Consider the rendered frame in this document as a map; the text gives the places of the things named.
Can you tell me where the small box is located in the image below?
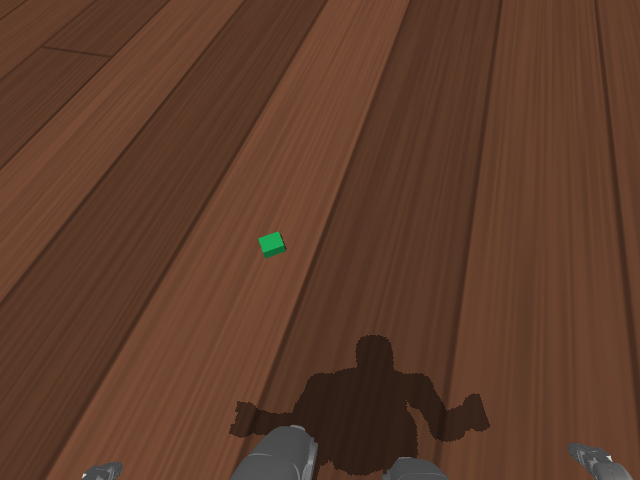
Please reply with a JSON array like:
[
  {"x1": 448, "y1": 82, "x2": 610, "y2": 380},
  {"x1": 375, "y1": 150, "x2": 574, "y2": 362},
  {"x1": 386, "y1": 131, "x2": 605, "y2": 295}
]
[{"x1": 258, "y1": 231, "x2": 285, "y2": 258}]

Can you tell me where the left robot hand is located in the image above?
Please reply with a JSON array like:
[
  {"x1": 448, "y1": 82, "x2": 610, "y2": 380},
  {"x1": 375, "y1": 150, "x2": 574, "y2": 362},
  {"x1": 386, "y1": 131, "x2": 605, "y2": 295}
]
[{"x1": 81, "y1": 462, "x2": 123, "y2": 480}]

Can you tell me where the right robot hand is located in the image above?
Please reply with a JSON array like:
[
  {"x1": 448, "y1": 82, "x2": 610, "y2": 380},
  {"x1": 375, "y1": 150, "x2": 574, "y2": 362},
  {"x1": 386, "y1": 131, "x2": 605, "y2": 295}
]
[{"x1": 568, "y1": 443, "x2": 633, "y2": 480}]

